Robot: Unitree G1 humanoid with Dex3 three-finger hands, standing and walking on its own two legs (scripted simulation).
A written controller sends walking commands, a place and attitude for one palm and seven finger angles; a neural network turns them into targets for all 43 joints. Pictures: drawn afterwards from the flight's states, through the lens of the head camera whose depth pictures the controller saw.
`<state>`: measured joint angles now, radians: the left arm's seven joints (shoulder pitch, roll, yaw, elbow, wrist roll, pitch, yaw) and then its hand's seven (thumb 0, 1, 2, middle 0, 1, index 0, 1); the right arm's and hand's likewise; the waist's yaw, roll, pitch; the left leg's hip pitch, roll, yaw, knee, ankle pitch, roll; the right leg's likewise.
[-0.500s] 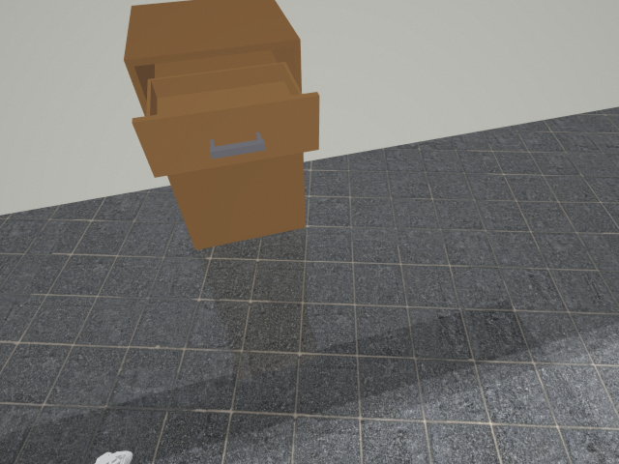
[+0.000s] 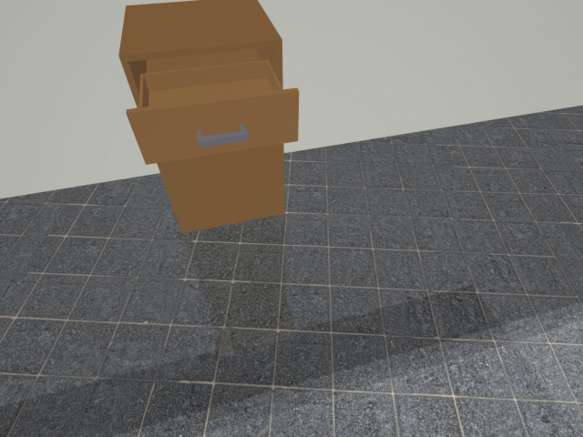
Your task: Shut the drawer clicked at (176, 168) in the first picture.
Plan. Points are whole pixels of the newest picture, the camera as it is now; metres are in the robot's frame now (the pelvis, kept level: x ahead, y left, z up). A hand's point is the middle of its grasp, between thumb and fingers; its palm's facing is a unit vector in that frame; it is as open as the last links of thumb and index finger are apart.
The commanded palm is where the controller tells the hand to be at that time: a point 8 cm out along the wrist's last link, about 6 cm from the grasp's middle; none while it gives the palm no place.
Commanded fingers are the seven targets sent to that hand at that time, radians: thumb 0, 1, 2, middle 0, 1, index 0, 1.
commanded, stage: stand and wait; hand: left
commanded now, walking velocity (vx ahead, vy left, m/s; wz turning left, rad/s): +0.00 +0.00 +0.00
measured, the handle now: (222, 134) +0.83 +0.23 -0.07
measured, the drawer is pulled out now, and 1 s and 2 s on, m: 0.28 0.28 0.28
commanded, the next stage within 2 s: look at it before walking up in 0.32 s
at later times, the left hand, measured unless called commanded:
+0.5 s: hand out of the picture +0.06 +0.24 -0.16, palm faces -0.03 -0.95 -0.31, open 7.4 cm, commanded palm none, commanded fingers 0.00 0.90 0.90 -0.20 -0.30 -0.20 -0.30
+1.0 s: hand out of the picture +0.04 +0.24 -0.16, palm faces -0.03 -0.95 -0.30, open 7.4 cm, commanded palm none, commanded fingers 0.00 0.90 0.90 -0.20 -0.30 -0.20 -0.30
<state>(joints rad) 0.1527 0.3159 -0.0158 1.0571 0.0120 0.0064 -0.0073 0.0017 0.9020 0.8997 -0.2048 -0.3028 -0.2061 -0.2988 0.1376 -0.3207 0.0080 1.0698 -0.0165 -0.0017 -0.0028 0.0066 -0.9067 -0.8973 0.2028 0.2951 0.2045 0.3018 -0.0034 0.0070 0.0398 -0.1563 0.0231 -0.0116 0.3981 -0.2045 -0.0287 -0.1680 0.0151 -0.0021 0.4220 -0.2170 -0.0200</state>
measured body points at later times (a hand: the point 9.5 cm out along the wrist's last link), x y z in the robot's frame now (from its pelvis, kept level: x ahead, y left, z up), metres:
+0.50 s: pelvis -0.01 +0.01 +0.00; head -0.01 +0.00 +0.45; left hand +0.07 +0.29 -0.13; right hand +0.06 -0.28 -0.14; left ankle +0.01 +0.14 -0.74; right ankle +0.01 -0.11 -0.74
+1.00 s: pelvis -0.01 +0.01 +0.00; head -0.01 +0.01 +0.45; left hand +0.05 +0.29 -0.14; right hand +0.04 -0.28 -0.14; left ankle +0.01 +0.14 -0.74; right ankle +0.01 -0.11 -0.74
